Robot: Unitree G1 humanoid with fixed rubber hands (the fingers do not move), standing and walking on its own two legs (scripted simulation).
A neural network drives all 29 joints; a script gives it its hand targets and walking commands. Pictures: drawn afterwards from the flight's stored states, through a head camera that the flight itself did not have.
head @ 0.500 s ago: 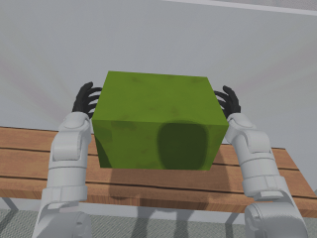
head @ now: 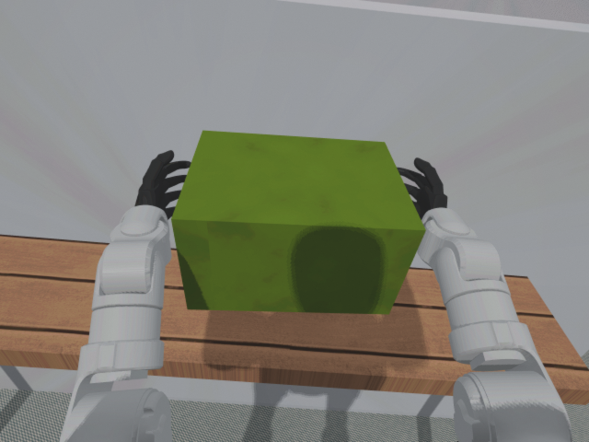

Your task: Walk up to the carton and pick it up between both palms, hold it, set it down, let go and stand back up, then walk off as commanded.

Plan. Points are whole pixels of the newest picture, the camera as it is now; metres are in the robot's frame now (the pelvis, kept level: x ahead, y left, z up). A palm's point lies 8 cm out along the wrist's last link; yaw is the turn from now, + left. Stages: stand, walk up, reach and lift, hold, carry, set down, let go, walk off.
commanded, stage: hold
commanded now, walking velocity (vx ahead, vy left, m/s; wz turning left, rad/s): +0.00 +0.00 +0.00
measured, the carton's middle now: (293, 219) +0.38 +0.00 +0.16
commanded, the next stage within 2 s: set down in 0.42 s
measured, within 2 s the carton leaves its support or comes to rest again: neither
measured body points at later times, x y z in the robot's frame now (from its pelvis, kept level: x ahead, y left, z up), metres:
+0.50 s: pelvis +0.00 +0.00 +0.00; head -0.05 +0.02 +0.45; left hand +0.37 +0.19 +0.19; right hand +0.38 -0.18 +0.20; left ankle +0.01 +0.15 -0.75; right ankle +0.02 -0.16 -0.75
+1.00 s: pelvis +0.01 +0.00 +0.00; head -0.04 +0.03 +0.45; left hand +0.39 +0.18 +0.15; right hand +0.38 -0.18 +0.14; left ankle +0.01 +0.15 -0.75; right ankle +0.02 -0.16 -0.75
